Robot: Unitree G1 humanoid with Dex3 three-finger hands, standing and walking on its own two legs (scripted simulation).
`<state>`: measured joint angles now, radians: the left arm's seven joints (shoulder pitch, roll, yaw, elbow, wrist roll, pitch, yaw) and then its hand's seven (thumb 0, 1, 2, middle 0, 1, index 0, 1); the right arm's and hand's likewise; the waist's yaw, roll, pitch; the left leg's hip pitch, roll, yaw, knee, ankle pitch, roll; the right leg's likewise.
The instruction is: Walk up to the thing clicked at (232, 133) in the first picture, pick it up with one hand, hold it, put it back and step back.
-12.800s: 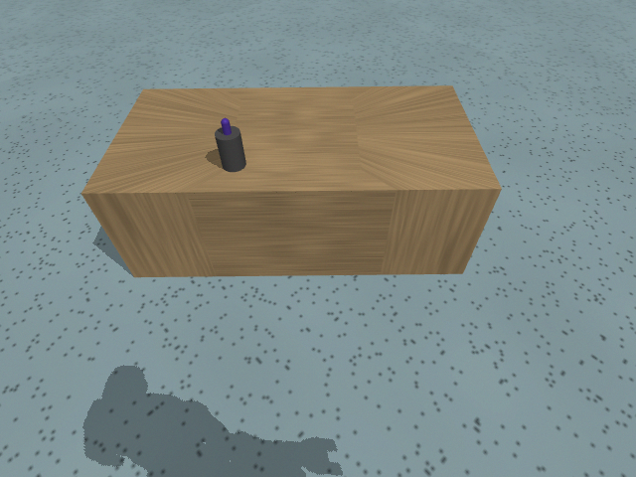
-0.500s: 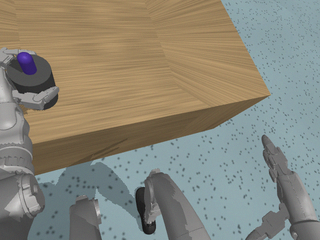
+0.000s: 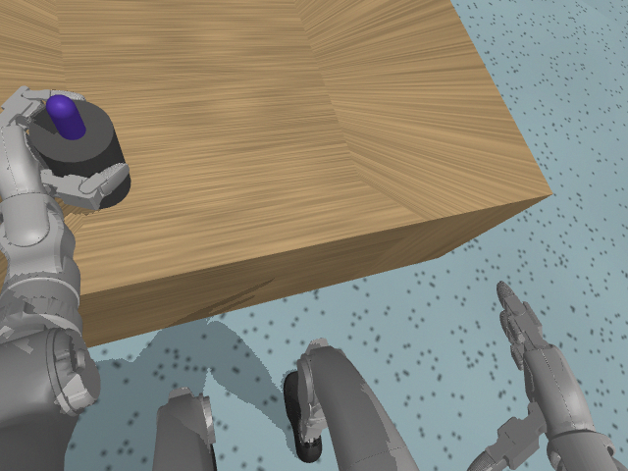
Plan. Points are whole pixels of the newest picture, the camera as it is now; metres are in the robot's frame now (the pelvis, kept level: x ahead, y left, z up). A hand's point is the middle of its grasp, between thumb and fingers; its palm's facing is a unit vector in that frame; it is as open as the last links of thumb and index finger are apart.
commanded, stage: settle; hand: left
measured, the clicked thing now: (81, 148) +0.53 +0.17 -0.02
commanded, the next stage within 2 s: lift in 0.06 s
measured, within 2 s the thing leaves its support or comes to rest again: neither
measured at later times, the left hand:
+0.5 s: hand (70, 147) +0.51 +0.17 +0.02, palm faces +0.12 -0.99 -0.01, open 10.8 cm
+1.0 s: hand (38, 180) +0.42 +0.17 +0.10, palm faces +0.12 -0.99 -0.01, open 10.8 cm
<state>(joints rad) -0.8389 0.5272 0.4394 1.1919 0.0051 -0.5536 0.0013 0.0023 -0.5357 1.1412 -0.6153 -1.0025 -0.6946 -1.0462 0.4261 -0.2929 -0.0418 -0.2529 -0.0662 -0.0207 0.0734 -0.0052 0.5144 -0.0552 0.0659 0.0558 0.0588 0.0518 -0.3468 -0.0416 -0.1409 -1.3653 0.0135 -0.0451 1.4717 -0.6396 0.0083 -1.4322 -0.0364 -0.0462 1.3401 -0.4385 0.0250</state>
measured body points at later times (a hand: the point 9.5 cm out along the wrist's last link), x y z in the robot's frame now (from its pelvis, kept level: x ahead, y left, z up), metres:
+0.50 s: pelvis +0.01 +0.00 +0.03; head +0.17 +0.05 +0.45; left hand +0.50 +0.22 +0.02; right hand +0.18 -0.27 +0.07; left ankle +0.01 +0.11 -0.58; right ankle +0.09 -0.14 -0.58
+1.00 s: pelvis +0.02 +0.00 +0.08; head +0.11 +0.03 +0.52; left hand +0.41 +0.23 +0.10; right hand +0.19 -0.26 +0.09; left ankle +0.01 +0.11 -0.58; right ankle +0.09 -0.14 -0.58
